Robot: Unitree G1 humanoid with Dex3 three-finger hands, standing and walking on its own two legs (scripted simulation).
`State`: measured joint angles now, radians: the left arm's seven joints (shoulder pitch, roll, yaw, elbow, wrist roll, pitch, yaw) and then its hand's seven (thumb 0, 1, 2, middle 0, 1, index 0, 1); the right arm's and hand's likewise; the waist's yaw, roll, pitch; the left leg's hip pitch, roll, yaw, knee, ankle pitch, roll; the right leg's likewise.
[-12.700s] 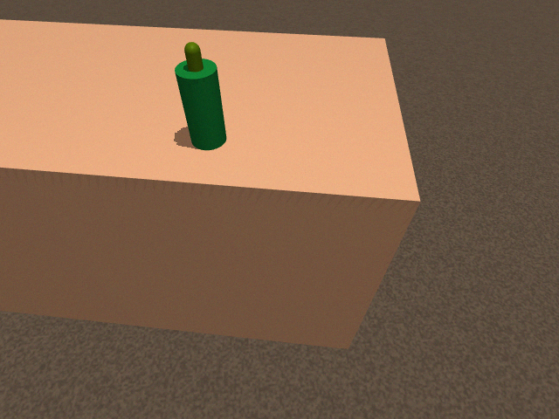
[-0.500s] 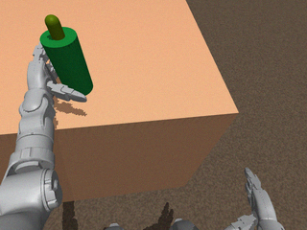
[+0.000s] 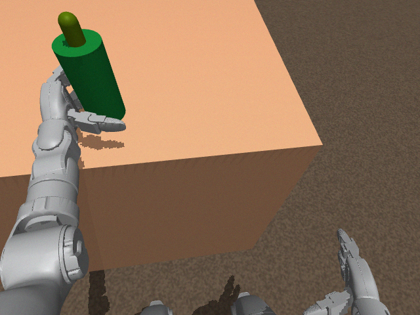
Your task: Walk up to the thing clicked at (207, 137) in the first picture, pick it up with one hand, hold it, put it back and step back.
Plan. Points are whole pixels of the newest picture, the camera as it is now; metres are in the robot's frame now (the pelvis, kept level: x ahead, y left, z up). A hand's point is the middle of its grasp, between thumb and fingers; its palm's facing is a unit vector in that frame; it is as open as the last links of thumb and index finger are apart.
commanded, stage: close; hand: left
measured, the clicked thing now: (89, 72) +0.51 +0.16 +0.17
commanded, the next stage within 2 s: settle in 0.36 s
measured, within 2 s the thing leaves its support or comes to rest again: leaves its support in 1.08 s
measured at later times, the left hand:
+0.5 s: hand (94, 93) +0.50 +0.17 +0.13, palm faces +0.09 -1.00 +0.03, open 10.2 cm
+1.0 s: hand (99, 98) +0.48 +0.16 +0.13, palm faces +0.08 -1.00 -0.03, open 10.4 cm
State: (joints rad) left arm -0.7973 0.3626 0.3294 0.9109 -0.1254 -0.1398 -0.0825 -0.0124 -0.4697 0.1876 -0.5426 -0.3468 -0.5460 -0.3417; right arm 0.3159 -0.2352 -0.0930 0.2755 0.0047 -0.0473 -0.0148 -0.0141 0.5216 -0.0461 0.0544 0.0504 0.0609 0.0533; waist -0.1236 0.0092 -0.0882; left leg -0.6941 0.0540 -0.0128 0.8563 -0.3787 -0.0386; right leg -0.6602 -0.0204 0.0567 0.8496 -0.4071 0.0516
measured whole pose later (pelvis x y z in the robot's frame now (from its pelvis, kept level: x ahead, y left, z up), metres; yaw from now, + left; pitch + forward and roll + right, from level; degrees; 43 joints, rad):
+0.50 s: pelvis +0.01 +0.00 +0.00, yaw +0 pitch +14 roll -1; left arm -0.79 0.36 0.32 0.89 -0.13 -0.14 -0.06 0.00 -0.33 0.79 -0.79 -0.81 -0.80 -0.81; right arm 0.34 -0.23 -0.09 0.26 0.00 -0.04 0.00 -0.01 0.52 -0.05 0.05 0.05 0.06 0.05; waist -0.12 0.02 -0.12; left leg -0.71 0.06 -0.01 0.87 -0.40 -0.03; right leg -0.67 -0.02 0.06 0.84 -0.42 0.06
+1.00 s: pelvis +0.02 +0.00 +0.01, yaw +0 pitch +11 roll -1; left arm -0.69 0.32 0.27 0.72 -0.12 0.00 -0.05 0.00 -0.46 1.10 -0.70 -1.05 -0.71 -1.05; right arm 0.32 -0.22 -0.08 0.30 0.01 -0.04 -0.02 -0.01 0.53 -0.06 0.05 0.05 0.06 0.05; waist -0.11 0.03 -0.10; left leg -0.62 0.06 -0.02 0.83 -0.40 -0.04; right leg -0.58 -0.02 0.05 0.81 -0.42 0.05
